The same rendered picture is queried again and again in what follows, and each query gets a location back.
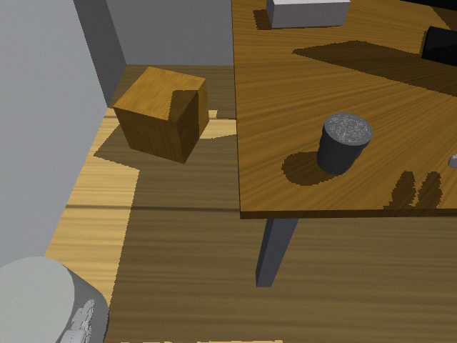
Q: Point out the left robot hand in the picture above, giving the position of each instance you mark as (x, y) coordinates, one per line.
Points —
(80, 331)

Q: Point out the table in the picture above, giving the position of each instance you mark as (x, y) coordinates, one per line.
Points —
(288, 81)

